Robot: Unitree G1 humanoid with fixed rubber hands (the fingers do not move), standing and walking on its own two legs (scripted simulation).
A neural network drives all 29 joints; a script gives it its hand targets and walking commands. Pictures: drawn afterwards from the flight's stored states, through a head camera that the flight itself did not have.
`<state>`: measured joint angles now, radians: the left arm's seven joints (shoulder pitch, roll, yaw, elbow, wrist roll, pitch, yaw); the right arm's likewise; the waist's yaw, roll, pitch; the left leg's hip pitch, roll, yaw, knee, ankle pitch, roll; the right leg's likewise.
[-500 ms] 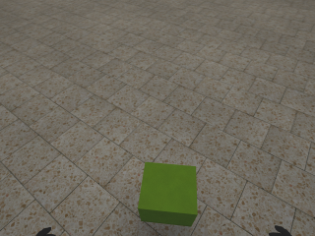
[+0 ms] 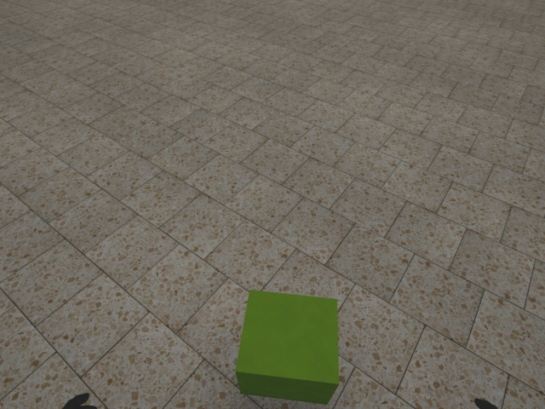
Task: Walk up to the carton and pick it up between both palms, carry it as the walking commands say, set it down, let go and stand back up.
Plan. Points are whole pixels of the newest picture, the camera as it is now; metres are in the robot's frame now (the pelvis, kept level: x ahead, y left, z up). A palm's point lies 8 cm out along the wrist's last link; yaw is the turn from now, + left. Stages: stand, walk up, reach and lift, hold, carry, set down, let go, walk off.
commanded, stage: walk up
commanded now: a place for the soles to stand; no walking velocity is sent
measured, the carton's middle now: (288, 346) +0.45 -0.03 -0.65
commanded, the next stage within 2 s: reach and lift in 0.60 s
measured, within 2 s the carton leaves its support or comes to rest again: neither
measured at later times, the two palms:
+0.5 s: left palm out of the picture +0.09 +0.35 -0.10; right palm out of the picture +0.12 -0.30 -0.10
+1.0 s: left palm (100, 377) +0.20 +0.30 -0.11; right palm (465, 405) +0.19 -0.29 -0.12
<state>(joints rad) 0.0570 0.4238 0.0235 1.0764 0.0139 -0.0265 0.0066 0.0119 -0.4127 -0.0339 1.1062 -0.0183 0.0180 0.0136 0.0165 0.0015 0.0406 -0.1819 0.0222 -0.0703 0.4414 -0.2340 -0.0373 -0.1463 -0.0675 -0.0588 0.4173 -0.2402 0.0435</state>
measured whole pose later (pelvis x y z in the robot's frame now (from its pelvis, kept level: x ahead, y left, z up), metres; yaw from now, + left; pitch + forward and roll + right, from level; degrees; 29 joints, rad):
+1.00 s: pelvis -0.02 -0.01 -0.03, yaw -2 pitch +8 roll -1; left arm -0.11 0.39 0.21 0.67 0.02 0.20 -0.11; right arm -0.08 -0.30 -0.12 0.59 -0.01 0.22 0.02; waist 0.01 0.01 0.15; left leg -0.54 0.05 -0.06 0.74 -0.34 -0.06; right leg -0.52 -0.03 -0.02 0.73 -0.34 0.03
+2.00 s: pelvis -0.07 +0.01 -0.12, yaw -4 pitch +43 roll -1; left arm -1.09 0.41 0.30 0.93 -0.04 0.16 -0.08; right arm -1.09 -0.33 -0.30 0.88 0.03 0.17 0.02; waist -0.01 0.01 -0.02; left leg -1.50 0.03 -0.04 1.08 -0.33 -0.04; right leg -1.49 -0.03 0.04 1.05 -0.31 0.06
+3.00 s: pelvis -0.12 +0.01 -0.31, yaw -3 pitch +34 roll -2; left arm -1.48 0.53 0.11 0.84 -0.24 0.23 0.04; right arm -1.40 -0.47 -0.25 0.84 0.21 0.20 -0.06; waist -0.02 0.00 0.52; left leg -1.96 -0.03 -0.10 1.93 -0.55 -0.06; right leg -1.93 -0.03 0.05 1.91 -0.56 0.07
